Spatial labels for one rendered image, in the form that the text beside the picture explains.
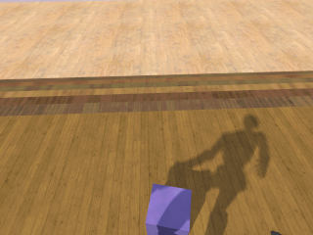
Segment carton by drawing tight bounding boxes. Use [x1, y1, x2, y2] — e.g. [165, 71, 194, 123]
[145, 183, 192, 235]

